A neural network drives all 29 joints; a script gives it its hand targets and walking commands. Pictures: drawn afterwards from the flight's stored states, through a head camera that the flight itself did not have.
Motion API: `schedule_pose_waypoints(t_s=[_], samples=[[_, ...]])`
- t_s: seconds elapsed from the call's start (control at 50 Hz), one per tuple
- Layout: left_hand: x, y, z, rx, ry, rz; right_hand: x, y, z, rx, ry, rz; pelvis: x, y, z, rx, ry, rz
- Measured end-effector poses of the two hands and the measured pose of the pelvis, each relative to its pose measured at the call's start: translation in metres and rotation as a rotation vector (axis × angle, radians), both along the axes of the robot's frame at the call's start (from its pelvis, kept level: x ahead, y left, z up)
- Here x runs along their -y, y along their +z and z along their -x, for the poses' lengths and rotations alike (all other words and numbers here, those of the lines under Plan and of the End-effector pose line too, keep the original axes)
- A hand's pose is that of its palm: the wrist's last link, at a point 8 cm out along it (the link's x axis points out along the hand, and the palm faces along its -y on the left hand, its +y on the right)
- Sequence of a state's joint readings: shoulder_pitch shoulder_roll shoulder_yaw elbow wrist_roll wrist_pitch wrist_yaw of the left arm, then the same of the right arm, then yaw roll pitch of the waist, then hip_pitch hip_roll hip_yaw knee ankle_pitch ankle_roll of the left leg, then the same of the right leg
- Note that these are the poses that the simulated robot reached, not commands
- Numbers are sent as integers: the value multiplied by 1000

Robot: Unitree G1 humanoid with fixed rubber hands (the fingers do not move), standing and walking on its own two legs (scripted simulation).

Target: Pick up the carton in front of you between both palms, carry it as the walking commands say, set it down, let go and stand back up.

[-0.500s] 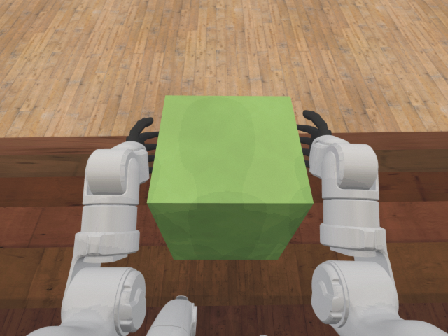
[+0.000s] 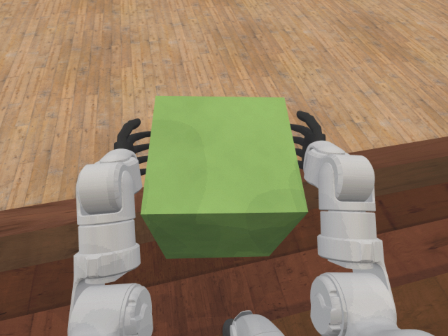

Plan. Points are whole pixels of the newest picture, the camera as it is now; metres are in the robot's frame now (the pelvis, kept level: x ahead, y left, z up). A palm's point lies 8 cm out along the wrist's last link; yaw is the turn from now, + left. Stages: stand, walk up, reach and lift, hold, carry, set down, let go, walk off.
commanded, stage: carry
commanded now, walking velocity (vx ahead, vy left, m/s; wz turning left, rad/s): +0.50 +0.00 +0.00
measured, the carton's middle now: (219, 186) +0.36 -0.04 +0.05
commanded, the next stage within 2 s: none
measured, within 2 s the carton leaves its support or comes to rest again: neither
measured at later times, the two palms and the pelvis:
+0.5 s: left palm (141, 124) +0.73 +0.15 -0.12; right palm (237, 118) +0.72 -0.15 -0.12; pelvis +0.36 +0.00 -0.22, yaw +1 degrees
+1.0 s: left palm (150, 97) +1.07 +0.16 -0.29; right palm (217, 87) +1.10 -0.14 -0.28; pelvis +0.74 -0.03 -0.36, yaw +1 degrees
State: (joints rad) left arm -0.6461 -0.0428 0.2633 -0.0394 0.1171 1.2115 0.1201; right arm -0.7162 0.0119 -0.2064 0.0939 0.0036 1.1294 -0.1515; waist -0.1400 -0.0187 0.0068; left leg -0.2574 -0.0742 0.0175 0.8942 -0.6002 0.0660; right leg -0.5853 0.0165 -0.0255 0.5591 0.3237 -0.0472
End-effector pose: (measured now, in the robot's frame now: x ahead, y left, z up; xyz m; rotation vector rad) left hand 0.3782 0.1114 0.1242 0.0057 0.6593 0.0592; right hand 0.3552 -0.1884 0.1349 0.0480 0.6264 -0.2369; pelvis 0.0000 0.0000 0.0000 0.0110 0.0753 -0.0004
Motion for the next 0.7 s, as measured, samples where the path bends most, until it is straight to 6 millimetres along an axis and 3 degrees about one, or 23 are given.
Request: schedule_pose_waypoints(t_s=[0.08,0.14,0.28,0.38,0.46,0.58,0.64,0.7], samples=[[-12,-23,-52,58,65,-55,-11,-25,-81,57,102,4,13,-60,-74,47,-16,-17],[-26,-61,-84,3,86,-62,-27,-63,-128,4,163,12,20,-92,-113,39,-16,16],[-47,-153,-154,-183,126,-55,-49,-158,-213,-180,202,-4,23,-125,-195,23,-4,26],[-54,-194,-236,-142,120,-57,-56,-203,-287,-138,172,-26,13,-163,-271,26,0,38],[-45,-226,-318,-63,73,-26,-46,-234,-346,-61,114,8,3,-208,-336,30,18,17],[-23,-284,-401,-145,20,-21,-24,-299,-405,-142,31,-30,-8,-232,-416,3,12,1],[-14,-304,-444,-150,6,-4,-14,-314,-442,-145,4,-31,-6,-241,-460,-5,15,1],[-4,-318,-492,-99,1,3,-6,-320,-493,-97,-2,-14,1,-260,-509,0,19,-7]])
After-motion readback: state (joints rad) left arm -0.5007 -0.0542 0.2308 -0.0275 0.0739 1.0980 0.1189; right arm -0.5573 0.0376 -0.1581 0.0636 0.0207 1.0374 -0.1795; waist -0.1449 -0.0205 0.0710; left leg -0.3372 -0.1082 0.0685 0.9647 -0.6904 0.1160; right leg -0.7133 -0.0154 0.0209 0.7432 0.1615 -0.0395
